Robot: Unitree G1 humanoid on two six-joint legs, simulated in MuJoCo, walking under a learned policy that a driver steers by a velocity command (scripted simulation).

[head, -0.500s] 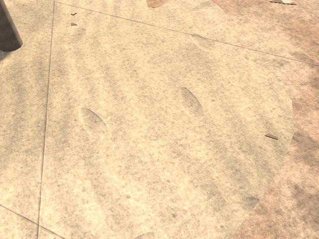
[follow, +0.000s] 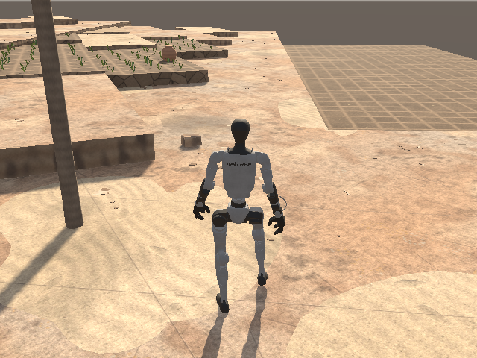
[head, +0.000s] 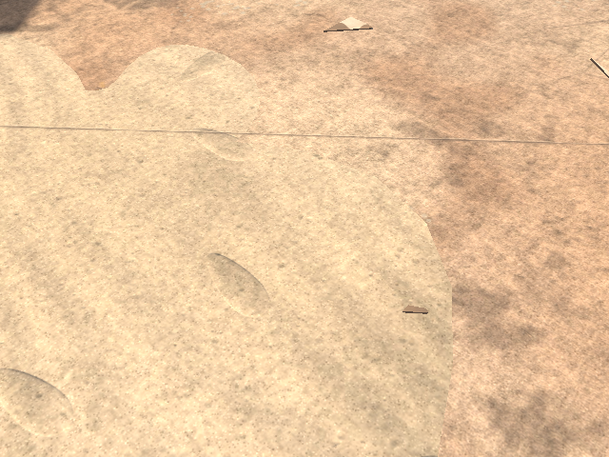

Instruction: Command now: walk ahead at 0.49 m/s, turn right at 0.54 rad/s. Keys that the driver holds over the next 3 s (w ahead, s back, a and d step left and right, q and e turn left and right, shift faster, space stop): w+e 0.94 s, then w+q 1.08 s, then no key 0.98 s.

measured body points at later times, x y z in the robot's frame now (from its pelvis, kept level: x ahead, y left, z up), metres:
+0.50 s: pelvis +0.28 -0.09 +0.00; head +0.30 -0.12 +0.45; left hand +0.41 +0.16 -0.11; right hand +0.40 -0.40 -0.10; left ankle +0.47 +0.06 -0.68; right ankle +0.24 -0.15 -0.74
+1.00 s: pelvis +0.56 -0.14 +0.00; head +0.59 -0.15 +0.45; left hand +0.85 -0.01 -0.09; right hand +0.44 -0.39 -0.12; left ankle +0.59 -0.03 -0.74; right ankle +0.54 -0.33 -0.67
